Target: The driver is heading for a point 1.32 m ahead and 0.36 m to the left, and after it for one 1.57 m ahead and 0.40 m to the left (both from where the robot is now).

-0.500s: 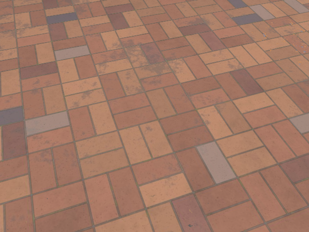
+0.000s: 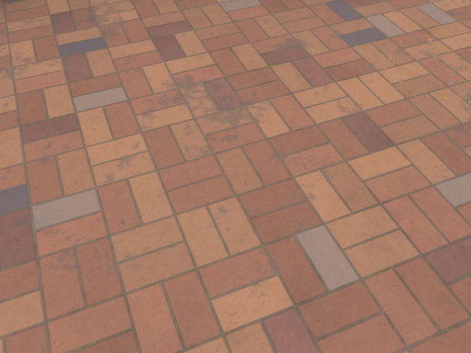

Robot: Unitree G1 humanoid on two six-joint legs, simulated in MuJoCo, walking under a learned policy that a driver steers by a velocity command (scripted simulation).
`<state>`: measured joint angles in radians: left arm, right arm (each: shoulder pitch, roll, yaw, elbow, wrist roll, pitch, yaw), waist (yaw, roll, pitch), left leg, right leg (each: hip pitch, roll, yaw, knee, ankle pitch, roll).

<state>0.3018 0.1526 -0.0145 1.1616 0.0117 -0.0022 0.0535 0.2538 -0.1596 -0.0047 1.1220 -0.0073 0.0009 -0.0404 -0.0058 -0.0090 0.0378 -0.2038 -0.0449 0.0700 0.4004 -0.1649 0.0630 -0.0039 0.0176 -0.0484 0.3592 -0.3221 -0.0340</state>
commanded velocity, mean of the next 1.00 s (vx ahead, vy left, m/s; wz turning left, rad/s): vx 0.27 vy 0.00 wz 0.00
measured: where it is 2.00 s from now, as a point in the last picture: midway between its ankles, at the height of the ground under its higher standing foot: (231, 247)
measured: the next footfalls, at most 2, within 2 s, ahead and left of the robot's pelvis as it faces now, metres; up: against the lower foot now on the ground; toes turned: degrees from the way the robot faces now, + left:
left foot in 0.58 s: +0.18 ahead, +0.13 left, +0.00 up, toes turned +4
right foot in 1.10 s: +0.52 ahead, -0.04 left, +0.00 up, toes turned -4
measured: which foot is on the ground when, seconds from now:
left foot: down 0.00-0.34, up 0.36-0.56, down 0.58-1.00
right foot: down 0.00-0.60, up 0.62-1.00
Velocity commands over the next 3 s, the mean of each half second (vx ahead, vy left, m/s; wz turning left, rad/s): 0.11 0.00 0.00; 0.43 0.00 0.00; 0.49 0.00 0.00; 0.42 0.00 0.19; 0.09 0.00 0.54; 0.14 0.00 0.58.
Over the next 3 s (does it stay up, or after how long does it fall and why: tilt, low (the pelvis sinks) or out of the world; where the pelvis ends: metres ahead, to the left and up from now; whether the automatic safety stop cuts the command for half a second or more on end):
stays up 0.92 0.10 0.01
